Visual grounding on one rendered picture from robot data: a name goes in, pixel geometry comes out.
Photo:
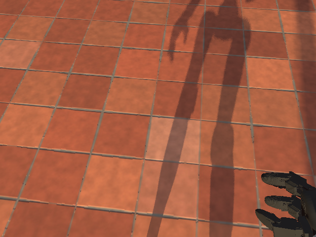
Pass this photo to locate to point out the right robot hand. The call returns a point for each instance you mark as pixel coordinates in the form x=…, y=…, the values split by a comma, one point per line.
x=301, y=205

